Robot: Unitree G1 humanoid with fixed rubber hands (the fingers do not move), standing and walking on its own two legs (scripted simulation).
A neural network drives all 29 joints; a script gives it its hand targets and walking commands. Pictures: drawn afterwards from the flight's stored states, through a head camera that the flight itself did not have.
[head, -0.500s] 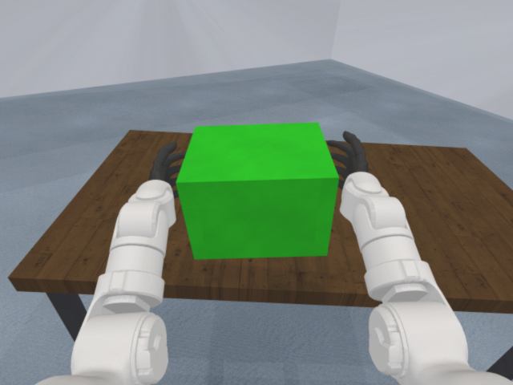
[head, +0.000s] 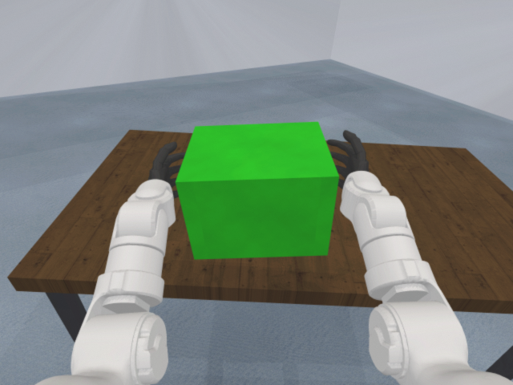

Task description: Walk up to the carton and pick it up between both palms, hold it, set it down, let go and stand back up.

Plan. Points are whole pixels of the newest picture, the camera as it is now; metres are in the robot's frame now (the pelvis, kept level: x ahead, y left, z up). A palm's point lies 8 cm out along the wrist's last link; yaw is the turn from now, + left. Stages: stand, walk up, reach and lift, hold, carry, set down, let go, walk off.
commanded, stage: hold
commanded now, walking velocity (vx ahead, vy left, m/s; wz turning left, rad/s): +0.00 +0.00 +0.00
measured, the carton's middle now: (258, 188) +0.39 +0.01 +0.17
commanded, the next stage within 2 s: set down in 0.32 s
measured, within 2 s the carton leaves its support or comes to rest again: neither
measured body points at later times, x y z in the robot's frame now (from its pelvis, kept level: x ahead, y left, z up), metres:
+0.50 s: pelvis +0.00 +0.00 +0.00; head -0.08 +0.01 +0.44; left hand +0.38 +0.17 +0.19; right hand +0.39 -0.14 +0.22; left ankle +0.05 +0.15 -0.74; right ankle +0.02 -0.11 -0.74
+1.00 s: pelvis +0.04 -0.01 +0.00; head +0.01 +0.00 +0.45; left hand +0.40 +0.17 +0.11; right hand +0.43 -0.13 +0.15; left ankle +0.05 +0.15 -0.74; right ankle +0.02 -0.11 -0.74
